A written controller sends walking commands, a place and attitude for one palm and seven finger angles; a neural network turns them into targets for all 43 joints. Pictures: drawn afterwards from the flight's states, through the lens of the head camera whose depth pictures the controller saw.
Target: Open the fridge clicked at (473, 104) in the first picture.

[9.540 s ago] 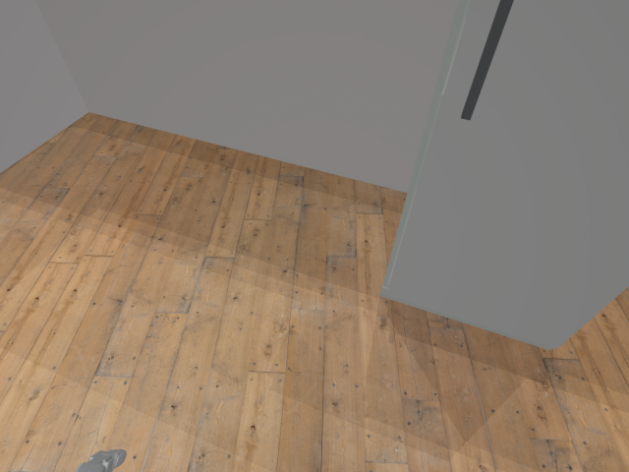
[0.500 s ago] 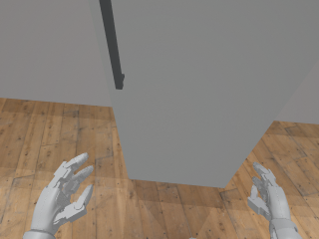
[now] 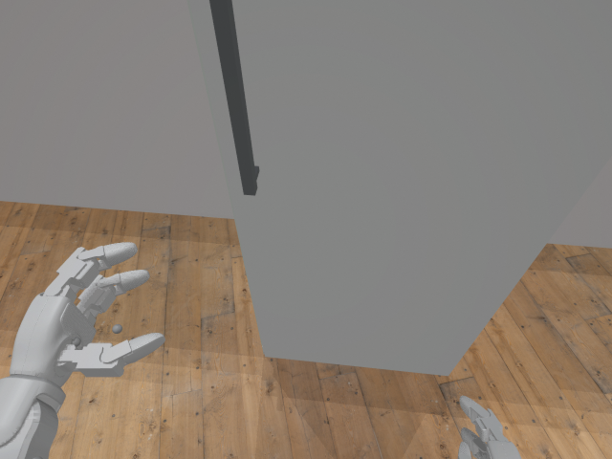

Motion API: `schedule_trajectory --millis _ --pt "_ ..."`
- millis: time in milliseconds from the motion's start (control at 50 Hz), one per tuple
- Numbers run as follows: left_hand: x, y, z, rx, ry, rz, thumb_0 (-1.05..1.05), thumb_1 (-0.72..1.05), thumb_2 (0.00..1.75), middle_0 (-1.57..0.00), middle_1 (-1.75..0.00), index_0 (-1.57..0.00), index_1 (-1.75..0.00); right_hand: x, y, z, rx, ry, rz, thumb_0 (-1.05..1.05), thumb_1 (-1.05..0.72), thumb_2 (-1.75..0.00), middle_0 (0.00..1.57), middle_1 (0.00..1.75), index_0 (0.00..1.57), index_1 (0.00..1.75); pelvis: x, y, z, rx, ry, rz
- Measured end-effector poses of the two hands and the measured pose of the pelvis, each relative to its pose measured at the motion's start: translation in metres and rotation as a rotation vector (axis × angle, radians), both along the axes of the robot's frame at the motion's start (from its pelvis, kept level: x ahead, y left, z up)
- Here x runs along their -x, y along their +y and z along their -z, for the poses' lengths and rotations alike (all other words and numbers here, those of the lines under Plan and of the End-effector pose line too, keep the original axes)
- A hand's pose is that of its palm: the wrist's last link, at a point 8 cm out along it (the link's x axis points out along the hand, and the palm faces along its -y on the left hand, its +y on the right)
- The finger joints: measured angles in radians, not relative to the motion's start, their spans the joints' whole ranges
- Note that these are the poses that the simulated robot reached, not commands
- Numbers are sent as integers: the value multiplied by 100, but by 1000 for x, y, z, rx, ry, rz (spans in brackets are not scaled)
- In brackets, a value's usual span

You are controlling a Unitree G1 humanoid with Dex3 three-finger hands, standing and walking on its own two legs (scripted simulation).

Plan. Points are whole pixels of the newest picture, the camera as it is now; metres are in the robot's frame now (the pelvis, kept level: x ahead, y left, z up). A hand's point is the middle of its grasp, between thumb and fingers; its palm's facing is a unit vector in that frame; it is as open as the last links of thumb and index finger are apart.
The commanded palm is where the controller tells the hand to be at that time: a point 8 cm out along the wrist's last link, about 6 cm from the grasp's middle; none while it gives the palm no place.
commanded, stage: raise the hand to about handle height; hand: left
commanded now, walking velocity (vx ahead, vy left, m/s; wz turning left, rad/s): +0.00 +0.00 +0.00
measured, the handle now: (234, 54) +0.50 +0.13 +0.29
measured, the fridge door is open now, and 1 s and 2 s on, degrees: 0 0 0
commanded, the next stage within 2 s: move the hooked fingers beside the handle in 1.22 s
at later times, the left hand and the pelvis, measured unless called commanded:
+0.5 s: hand (57, 236) +0.27 +0.27 +0.21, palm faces +0.07 -0.99 -0.12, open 13.8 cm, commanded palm +0.23 +0.31 +0.22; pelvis +0.01 +0.00 +0.02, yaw +1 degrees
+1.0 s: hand (49, 190) +0.29 +0.27 +0.25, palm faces +0.04 -0.99 -0.11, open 13.9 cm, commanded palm +0.25 +0.31 +0.26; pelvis +0.01 -0.01 +0.02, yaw +0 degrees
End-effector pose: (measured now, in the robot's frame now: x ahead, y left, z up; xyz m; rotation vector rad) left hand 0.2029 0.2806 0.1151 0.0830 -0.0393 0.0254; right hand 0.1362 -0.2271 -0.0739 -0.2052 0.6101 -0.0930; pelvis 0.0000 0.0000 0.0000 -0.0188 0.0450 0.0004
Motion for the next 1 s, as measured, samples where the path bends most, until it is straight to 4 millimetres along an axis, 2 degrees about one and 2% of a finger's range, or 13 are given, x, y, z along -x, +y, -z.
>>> schedule_trajectory --millis 80,160,280,400,560,780,900,1000 --pt "-5 4 -10 -3 -11 7 0 -2 51 -27 -89 -27 -89 -12 -10 -12 44 -37 0 2 -90 -90 21 30 20 30 -2 3 -4 0 -20 -2" --pt "-12 12 -24 -9 -29 -1 0 -11 47 -28 -95 -28 -95 -30 -10 -27 62 -96 -4 2 -90 -90 21 30 20 30 -4 4 -8 -1 -45 -4" --pt "-24 24 -54 -19 -74 -21 -1 -25 41 -29 -104 -29 -104 -56 4 -44 38 -168 -42 2 -90 -90 20 30 20 30 -7 3 -14 -2 -75 -6" --pt "-33 32 -80 -30 -73 -25 -1 -39 35 -30 -113 -30 -113 -69 21 -46 -10 -171 -84 1 -90 -90 20 30 20 30 -9 1 -18 -4 -91 -8" --pt "-46 41 -112 -44 -80 -38 -1 -47 31 -31 -119 -30 -119 -69 27 -37 -44 -111 -102 1 -90 -90 21 30 20 30 -11 -3 -21 -7 -97 -11" --pt "-64 50 -151 -46 -106 -33 -2 -50 30 -31 -120 -31 -120 -60 4 -32 -23 -62 -65 2 -90 -90 21 30 20 30 -12 -8 -23 -11 -95 -10" --pt "-70 47 -142 -30 -48 -15 -2 -50 30 -31 -120 -30 -120 -59 -9 -34 -19 -64 -37 2 -90 -90 21 30 20 30 -10 -9 -23 -14 -87 -1" --pt "-65 38 -137 -28 -74 -10 -2 -50 30 -31 -120 -30 -120 -59 -11 -38 -11 -78 -29 2 -90 -90 20 30 20 30 -11 -9 -23 -14 -91 4"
